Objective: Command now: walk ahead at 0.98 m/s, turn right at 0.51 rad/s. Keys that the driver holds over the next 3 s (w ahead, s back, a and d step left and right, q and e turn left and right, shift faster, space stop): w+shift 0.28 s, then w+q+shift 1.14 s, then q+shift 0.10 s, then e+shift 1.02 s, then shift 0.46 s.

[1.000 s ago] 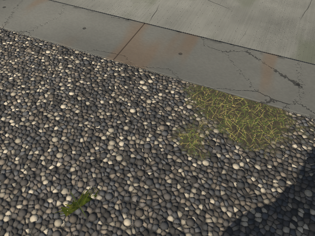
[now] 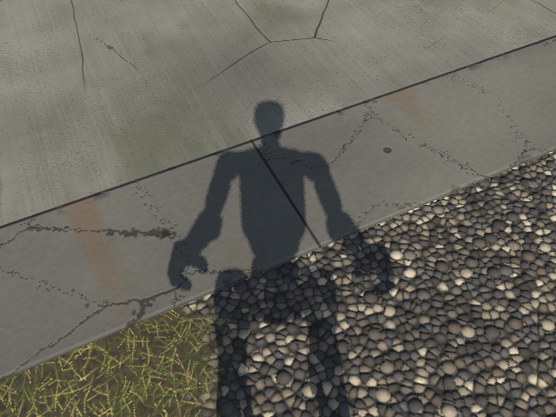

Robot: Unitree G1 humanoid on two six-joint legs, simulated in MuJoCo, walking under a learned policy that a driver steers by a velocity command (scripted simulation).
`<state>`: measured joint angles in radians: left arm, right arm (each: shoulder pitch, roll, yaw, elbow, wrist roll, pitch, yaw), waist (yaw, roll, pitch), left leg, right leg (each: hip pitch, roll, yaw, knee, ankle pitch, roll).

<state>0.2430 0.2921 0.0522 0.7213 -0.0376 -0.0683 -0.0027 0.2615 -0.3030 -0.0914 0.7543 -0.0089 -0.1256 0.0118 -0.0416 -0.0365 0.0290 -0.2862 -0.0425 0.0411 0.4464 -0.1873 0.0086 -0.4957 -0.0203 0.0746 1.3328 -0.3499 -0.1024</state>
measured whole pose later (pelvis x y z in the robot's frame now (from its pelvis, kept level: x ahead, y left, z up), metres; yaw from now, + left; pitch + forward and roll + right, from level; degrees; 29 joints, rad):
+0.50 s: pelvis +0.44 -0.10 +0.00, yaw +1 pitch +0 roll -1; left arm 0.35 0.26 0.06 0.80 0.01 -0.12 -0.04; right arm 0.27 -0.29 -0.04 0.79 0.06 -0.08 0.00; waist 0.03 0.05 0.02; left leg -0.58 0.11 -0.08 1.33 -0.20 0.07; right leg -0.25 0.01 -0.15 0.50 -0.25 -0.05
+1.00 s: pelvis +0.87 -0.05 -0.01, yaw +26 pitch -1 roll +0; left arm 0.03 0.20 0.00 0.58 0.00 -0.16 0.00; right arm 0.49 -0.22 -0.05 0.79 0.01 -0.06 0.04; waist -0.06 -0.01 0.03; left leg -0.27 -0.21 -0.04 0.57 -0.27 0.19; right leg -0.61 -0.06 0.20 1.29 -0.30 -0.02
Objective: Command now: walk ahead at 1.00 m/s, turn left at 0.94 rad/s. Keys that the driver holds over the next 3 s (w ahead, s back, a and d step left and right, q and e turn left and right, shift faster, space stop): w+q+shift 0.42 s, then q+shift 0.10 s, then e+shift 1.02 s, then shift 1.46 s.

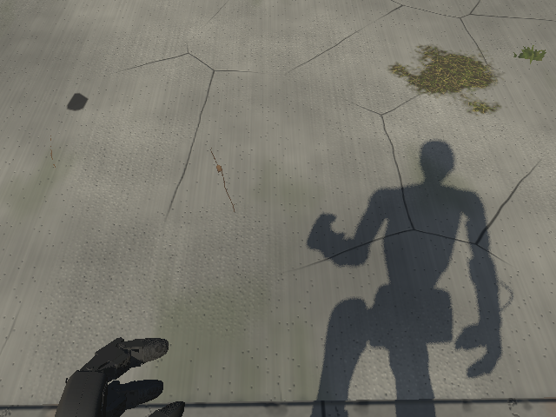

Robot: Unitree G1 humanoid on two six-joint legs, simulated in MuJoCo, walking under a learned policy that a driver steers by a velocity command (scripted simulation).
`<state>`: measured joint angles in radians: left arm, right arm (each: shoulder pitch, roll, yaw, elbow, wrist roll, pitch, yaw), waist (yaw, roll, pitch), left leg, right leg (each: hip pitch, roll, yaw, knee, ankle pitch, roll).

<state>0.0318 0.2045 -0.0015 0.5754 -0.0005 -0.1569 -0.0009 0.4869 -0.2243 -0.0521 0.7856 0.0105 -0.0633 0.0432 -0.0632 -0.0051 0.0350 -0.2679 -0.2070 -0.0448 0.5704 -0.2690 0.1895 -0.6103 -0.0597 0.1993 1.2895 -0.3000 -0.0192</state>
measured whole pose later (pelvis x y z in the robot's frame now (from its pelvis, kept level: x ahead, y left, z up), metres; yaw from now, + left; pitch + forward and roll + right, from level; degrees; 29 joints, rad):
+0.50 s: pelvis +0.41 -0.04 +0.01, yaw +30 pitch +0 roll -5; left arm 0.43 0.32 0.10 0.81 0.00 -0.10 0.00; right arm 0.10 -0.34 -0.07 0.57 0.03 -0.02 0.03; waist 0.10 0.06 0.04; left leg -0.79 0.11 -0.03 1.15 -0.16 0.06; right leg -0.02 0.04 -0.14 0.35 -0.33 0.01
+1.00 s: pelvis +0.62 +0.10 -0.02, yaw +23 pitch +1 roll +1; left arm 0.19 0.31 0.07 0.72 -0.02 0.04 0.03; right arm 0.15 -0.26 -0.05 0.74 -0.04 -0.03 -0.03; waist 0.00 -0.04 0.08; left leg -0.27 0.01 0.21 0.41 -0.16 0.08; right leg -0.65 -0.11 0.01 1.04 -0.24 0.11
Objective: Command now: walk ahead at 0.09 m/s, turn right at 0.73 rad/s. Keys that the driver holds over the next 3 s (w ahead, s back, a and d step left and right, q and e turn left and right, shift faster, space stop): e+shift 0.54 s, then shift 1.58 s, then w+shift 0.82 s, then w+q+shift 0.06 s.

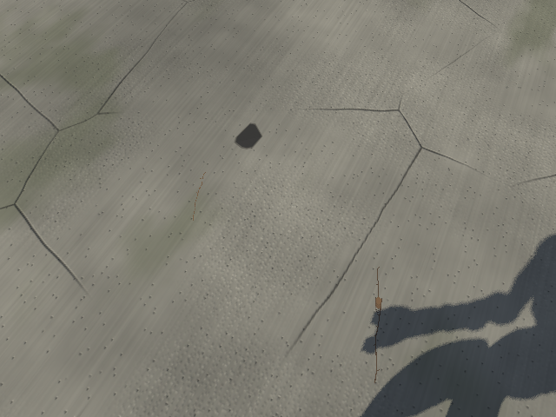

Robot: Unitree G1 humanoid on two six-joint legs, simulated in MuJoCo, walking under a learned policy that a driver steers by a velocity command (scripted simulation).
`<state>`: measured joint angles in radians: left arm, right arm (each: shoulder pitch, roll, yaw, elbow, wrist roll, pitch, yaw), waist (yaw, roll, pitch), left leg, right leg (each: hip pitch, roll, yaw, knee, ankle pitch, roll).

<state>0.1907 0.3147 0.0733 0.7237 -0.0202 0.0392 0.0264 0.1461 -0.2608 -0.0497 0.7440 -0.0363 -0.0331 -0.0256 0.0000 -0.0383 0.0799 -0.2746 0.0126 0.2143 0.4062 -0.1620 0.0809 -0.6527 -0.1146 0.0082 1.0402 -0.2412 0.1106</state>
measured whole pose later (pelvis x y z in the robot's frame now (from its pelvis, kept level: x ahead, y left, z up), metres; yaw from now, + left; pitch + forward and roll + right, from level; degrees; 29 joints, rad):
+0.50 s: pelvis +0.07 -0.05 +0.00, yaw -27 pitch +4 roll +2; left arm 0.19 0.34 0.10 0.58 -0.02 0.05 0.04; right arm -0.01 -0.29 -0.08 0.73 0.00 0.00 -0.02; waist 0.01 0.00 0.05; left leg -0.56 -0.05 -0.13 0.83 -0.30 -0.08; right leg -0.37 0.07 0.16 0.51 -0.20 -0.04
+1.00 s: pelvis +0.11 -0.04 -0.01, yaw -40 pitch +1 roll +0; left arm 0.18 0.27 0.04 0.63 0.00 0.04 0.02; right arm 0.18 -0.24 -0.04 0.78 0.00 0.01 -0.01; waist -0.03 -0.02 0.03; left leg -0.30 0.00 -0.02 0.52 -0.25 0.00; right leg -0.22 0.00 0.07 0.47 -0.27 0.03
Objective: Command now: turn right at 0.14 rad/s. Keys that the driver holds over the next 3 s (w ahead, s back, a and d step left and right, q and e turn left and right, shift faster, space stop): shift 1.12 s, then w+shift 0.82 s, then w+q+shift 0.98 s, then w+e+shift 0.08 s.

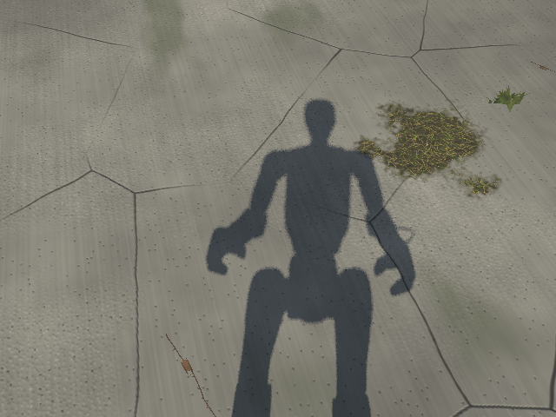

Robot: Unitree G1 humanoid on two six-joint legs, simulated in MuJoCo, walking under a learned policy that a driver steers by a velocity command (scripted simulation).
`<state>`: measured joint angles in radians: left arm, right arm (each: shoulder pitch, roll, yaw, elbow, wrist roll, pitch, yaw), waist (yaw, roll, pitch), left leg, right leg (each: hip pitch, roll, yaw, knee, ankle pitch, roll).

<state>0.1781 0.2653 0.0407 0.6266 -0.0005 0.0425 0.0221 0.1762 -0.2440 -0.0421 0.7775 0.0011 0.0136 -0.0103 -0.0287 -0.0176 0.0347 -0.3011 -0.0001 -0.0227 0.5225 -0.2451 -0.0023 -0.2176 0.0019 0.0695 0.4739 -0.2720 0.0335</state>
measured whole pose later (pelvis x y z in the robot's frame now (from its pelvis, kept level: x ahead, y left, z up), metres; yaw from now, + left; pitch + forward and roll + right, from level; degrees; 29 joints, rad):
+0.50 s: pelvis +0.02 -0.02 +0.00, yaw +0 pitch -1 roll +0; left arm 0.25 0.22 0.03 0.72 0.01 0.00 0.01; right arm 0.16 -0.25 -0.04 0.93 0.00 0.01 -0.02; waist -0.02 -0.01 0.03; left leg -0.23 0.03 -0.03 0.53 -0.28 -0.04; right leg -0.17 0.03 0.06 0.53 -0.34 -0.01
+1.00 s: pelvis +0.01 -0.02 +0.00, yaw +0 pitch -2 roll +0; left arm 0.28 0.21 0.03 0.91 0.01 -0.01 0.03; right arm 0.17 -0.22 -0.04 1.09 0.00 0.02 -0.04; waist -0.02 0.00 0.04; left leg -0.21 0.03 -0.03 0.51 -0.27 -0.04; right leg -0.15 0.03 0.06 0.50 -0.33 -0.01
